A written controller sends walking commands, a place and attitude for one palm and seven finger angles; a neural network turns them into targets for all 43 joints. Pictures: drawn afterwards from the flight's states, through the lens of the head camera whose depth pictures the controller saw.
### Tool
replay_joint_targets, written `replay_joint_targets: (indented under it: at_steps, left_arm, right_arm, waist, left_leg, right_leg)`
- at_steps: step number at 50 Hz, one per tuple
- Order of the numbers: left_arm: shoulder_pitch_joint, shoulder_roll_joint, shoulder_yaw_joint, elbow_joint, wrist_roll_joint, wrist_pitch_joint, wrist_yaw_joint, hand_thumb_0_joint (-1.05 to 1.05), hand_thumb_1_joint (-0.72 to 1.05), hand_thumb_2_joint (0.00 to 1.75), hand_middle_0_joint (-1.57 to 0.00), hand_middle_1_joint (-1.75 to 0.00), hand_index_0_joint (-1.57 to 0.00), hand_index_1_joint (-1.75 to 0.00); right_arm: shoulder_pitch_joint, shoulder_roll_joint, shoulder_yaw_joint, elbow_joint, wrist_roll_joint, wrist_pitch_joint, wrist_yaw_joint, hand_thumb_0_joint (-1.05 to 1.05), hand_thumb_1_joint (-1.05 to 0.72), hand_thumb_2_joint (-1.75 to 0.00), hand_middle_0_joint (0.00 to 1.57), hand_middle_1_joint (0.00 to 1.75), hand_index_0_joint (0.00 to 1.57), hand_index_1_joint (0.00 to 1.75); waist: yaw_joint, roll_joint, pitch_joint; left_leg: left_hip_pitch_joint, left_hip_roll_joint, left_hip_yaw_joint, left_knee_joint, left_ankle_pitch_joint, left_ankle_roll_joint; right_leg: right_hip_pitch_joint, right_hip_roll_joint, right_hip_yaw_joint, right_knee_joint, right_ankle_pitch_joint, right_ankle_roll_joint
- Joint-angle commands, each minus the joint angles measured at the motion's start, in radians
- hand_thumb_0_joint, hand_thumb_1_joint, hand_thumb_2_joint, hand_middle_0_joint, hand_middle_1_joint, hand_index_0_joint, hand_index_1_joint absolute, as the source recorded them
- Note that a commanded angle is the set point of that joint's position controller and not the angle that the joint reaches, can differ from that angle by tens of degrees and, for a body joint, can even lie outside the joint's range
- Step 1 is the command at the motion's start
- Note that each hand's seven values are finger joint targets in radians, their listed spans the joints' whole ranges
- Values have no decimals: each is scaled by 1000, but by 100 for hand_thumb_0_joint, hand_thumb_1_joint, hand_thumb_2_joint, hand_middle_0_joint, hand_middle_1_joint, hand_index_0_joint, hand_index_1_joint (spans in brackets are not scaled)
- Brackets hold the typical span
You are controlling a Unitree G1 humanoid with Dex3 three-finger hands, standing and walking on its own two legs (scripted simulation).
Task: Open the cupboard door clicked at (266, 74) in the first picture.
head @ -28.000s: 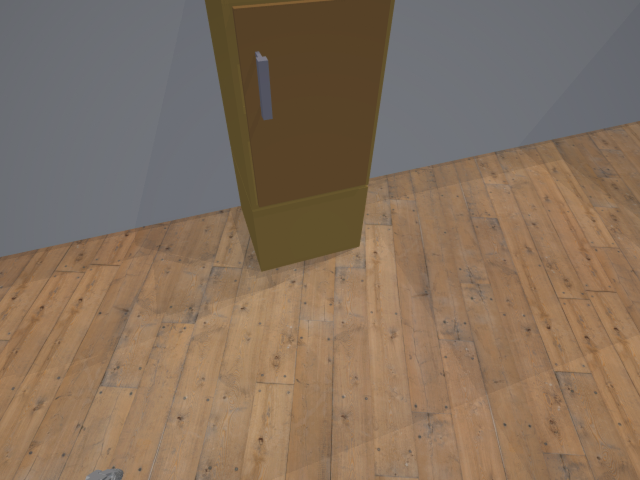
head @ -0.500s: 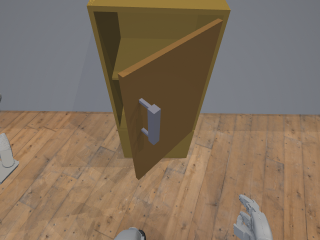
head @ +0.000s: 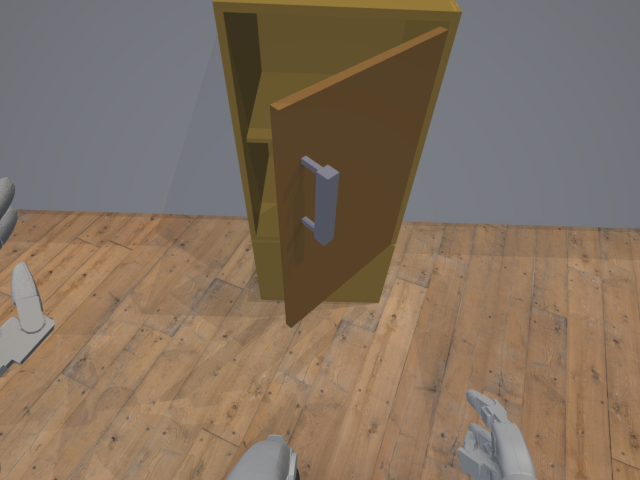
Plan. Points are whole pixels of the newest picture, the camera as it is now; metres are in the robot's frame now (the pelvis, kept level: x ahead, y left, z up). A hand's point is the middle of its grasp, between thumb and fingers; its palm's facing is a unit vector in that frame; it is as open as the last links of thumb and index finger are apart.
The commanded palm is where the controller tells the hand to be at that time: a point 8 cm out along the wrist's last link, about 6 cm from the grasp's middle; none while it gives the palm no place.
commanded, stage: stop stepping back and stand still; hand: left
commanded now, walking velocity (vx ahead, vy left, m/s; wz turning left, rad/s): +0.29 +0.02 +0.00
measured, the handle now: (316, 201) +0.51 +0.07 +0.03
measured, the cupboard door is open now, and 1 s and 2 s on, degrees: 45 45 45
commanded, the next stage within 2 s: let the arm hang, fingers relaxed in 0.68 s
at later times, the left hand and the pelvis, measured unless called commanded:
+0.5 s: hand (0, 411) +0.13 +0.25 +0.18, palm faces +0.38 -0.79 -0.48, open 7.4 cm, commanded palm +0.08 +0.29 +0.19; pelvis -0.08 +0.00 +0.01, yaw -2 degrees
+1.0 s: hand out of the picture +0.07 +0.23 -0.11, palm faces -0.02 -0.95 -0.30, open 7.4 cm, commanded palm none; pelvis -0.08 +0.02 +0.00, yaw -1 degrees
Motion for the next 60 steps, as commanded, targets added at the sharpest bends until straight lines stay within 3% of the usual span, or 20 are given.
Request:
replay_joint_targets:
  at_steps: [1, 3, 5, 6, 8, 11, 14, 19, 22, 24, 29, 33, 36, 38, 39, 43, 46, 52, 56, 60]
  left_arm:
    - [-63, 195, 141, -86, 13, 2, 20, 0, 90, 90, -20, -30, -20, -30]
    - [-61, 191, 144, -116, 6, 6, 22, 0, 90, 90, -20, -30, -20, -30]
    - [-75, 222, 157, -205, 2, -7, 24, 0, 90, 90, -20, -30, -20, -30]
    - [-94, 213, 150, -229, -3, -20, 19, 0, 90, 90, -20, -30, -20, -30]
    - [-38, 213, 170, -226, -11, -21, 16, 0, 90, 90, -20, -30, -20, -30]
    - [46, 174, 142, -242, 15, -21, 28, 0, 90, 90, -20, -30, -20, -30]
    - [93, 150, 115, -192, 15, 14, 35, 0, 90, 90, -20, -30, -20, -30]
    - [36, 180, 110, -145, 11, 36, 35, 0, 90, 90, -20, -30, -20, -30]
    - [-28, 245, 161, -124, 2, 21, 26, 0, 90, 90, -20, -30, -20, -30]
    - [-39, 171, 104, -43, 3, 32, 18, 0, 90, 90, -20, -30, -20, -30]
    - [-141, 197, 109, -7, 23, -34, 19, 0, 90, 90, -20, -30, -20, -30]
    - [-114, 185, 112, -54, 17, -50, 21, 0, 90, 90, -20, -30, -20, -30]
    - [-70, 188, 127, -86, 9, -54, 16, 0, 90, 90, -20, -30, -20, -30]
    - [-43, 199, 142, -97, 21, -51, 11, 0, 90, 90, -20, -30, -20, -30]
    - [-92, 24, -261, 679, 110, 132, -122, 0, 90, 90, -20, -30, -20, -30]
    - [-167, -45, -301, 871, 89, 226, -157, 0, 90, 90, -20, -30, -20, -30]
    - [-258, 9, -311, 1057, 87, 216, -151, 0, 90, 90, -20, -30, -20, -30]
    - [-282, -55, -368, 1407, 67, 243, -132, 0, 90, 90, -20, -30, -20, -30]
    - [-217, -100, -370, 1562, 64, 238, -131, 0, 90, 90, -20, -30, -20, -30]
    - [-171, -130, -382, 1650, 63, 233, -130, 0, 90, 90, -20, -30, -20, -30]
  right_arm:
    - [-85, -87, -23, -171, 18, -32, -47, 0, -90, -90, 20, 30, 20, 30]
    - [-47, -106, -14, -168, 18, -38, -60, 0, -90, -90, 20, 30, 20, 30]
    - [-40, -156, -39, -192, 21, -70, -62, 0, -90, -90, 20, 30, 20, 30]
    - [-14, -156, -41, -194, 25, -90, -48, 0, -90, -90, 20, 30, 20, 30]
    - [-8, -127, -37, -178, 7, -117, -39, 0, -90, -90, 20, 30, 20, 30]
    - [-16, -125, -34, -174, 8, -126, -19, 0, -90, -90, 20, 30, 20, 30]
    - [-19, -134, -33, -175, 9, -103, -19, 0, -90, -90, 20, 30, 20, 30]
    - [-5, -136, -35, -165, 0, -70, -43, 0, -90, -90, 20, 30, 20, 30]
    - [1, -128, -34, -158, -5, -46, -39, 0, -90, -90, 20, 30, 20, 30]
    - [11, -147, -54, -142, 18, -50, -32, 0, -90, -90, 20, 30, 20, 30]
    - [-21, -127, -25, -131, 22, -75, -44, 0, -90, -90, 20, 30, 20, 30]
    - [-19, -127, -27, -139, 12, -93, -41, 0, -90, -90, 20, 30, 20, 30]
    - [-4, -156, -45, -157, 23, -82, -31, 0, -90, -90, 20, 30, 20, 30]
    - [3, -137, -33, -160, 22, -75, -28, 0, -90, -90, 20, 30, 20, 30]
    - [-26, -333, -81, 62, 25, -81, 52, 0, -90, -90, 20, 30, 20, 30]
    - [6, -239, -45, 61, 6, 23, 34, 0, -90, -90, 20, 30, 20, 30]
    - [1, -218, -37, 103, -1, 50, 30, 0, -90, -90, 20, 30, 20, 30]
    - [18, -149, 0, 256, -3, 97, 20, 0, -90, -90, 20, 30, 20, 30]
    - [64, -115, -2, 336, 1, 101, 7, 0, -90, -90, 20, 30, 20, 30]
    - [123, -98, -7, 392, 7, 103, 0, 0, -90, -90, 20, 30, 20, 30]
  waist:
    - [-49, -216, -71]
    - [-63, -67, -102]
    - [-33, 136, -157]
    - [-28, 145, -186]
    - [-55, 275, -149]
    - [-49, 148, -135]
    - [-54, 228, -74]
    - [-61, 138, -87]
    - [-67, -80, -111]
    - [-59, -196, -28]
    - [-45, -98, 31]
    - [-33, -49, -7]
    - [-32, 22, -72]
    - [-42, 72, -103]
    - [-85, 72, -65]
    - [-23, -117, -73]
    - [-41, -252, -115]
    - [-49, 100, -15]
    - [-50, 147, -20]
    - [-55, 48, -1]
  left_leg:
    - [225, 2, -1, -28, -62, 19]
    - [382, -33, 45, -365, 129, 33]
    - [547, 156, -142, -493, 443, 80]
    - [580, 218, -215, -533, 466, 108]
    - [489, 287, -414, -726, 52, 98]
    - [407, 238, -266, -737, -199, 123]
    - [277, 189, -171, -809, -305, 84]
    - [308, 108, -71, -660, -193, 48]
    - [323, 25, -9, -219, 43, 41]
    - [187, -1, -33, 24, 16, 36]
    - [141, 22, 21, -103, 34, 61]
    - [372, -1, 51, -362, 143, 87]
    - [536, 86, -43, -378, 468, 115]
    - [531, 89, -43, -363, 605, 108]
    - [396, 92, -73, -266, 715, 119]
    - [224, 137, -163, -358, 300, 148]
    - [317, 46, -72, -275, 357, 94]
    - [396, 85, -128, -451, 294, 99]
    - [428, 82, -127, -485, 189, 97]
    - [448, 87, -128, -503, 162, 101]
  right_leg:
    - [-56, -263, 141, -167, 696, -97]
    - [-36, -179, 84, -118, 559, -44]
    - [-78, -68, 26, -17, 208, 31]
    - [-93, -26, 21, 22, -27, 35]
    - [-144, 4, 38, 232, -159, 39]
    - [-87, -18, 19, 222, -50, 31]
    - [17, 29, -79, 136, -96, 21]
    - [164, 26, -110, -247, -31, -14]
    - [7, -256, 248, -401, -45, -126]
    - [-71, -312, 351, -425, -194, -149]
    - [69, -274, 188, -293, 359, -99]
    - [46, -222, 138, -218, 448, -28]
    - [1, -121, 65, -124, 517, 75]
    - [20, -93, 37, -121, 548, 61]
    - [-25, -146, -36, 50, 643, 15]
    - [29, -115, 10, -51, 165, -17]
    - [67, -205, 79, -121, 477, -64]
    - [38, -141, 35, -191, 181, -25]
    - [55, -143, 30, -251, 141, -40]
    - [39, -137, 17, -270, 130, -41]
